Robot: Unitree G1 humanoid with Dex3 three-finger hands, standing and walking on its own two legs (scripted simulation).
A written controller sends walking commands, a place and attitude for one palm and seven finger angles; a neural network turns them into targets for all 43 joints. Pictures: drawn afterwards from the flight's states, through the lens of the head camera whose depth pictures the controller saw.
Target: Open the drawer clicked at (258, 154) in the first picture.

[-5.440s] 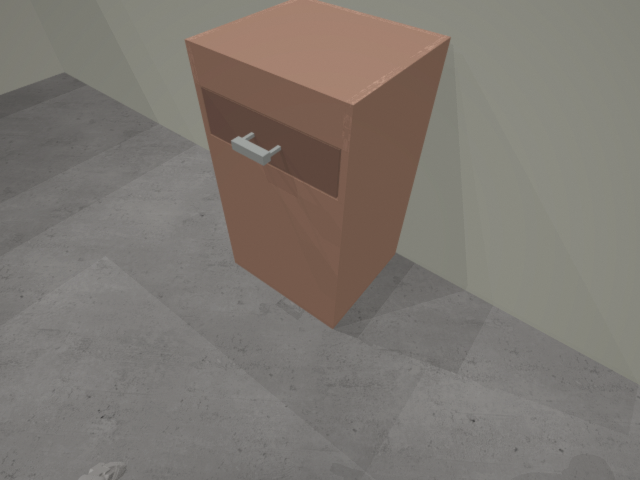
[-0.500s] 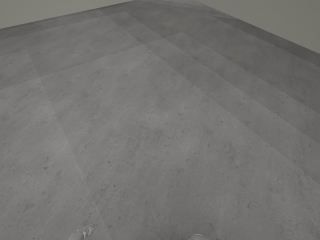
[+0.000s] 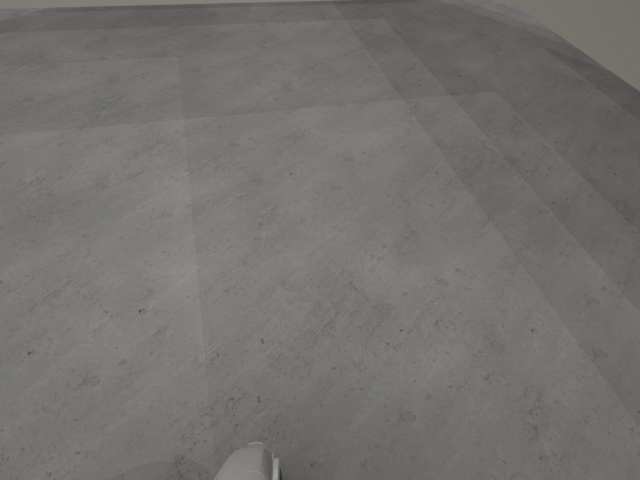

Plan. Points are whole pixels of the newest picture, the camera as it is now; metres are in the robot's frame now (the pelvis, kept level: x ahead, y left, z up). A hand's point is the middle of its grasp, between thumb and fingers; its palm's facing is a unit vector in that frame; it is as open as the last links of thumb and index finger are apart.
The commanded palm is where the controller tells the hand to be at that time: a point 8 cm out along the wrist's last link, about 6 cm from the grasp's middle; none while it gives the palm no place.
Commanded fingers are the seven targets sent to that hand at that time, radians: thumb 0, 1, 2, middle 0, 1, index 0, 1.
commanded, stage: walk to a spot facing it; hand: left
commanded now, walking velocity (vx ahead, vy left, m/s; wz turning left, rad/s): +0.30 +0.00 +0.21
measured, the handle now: out of the picture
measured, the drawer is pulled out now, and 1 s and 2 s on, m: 0.00 0.00 0.00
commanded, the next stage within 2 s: none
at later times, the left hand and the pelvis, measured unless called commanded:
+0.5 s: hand (203, 406) +0.23 +0.20 -0.16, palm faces -0.10 -0.98 -0.19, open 7.3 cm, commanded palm none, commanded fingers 0.00 0.90 0.90 -0.20 -0.30 -0.20 -0.30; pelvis +0.13 +0.02 +0.01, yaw -9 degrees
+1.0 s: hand (226, 350) +0.32 +0.19 -0.17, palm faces -0.38 -0.90 -0.21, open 7.3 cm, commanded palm none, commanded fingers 0.00 0.90 0.90 -0.20 -0.30 -0.20 -0.30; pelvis +0.15 +0.04 +0.00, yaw -27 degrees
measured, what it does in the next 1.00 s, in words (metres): walks ahead, turning right: left foot, then right foot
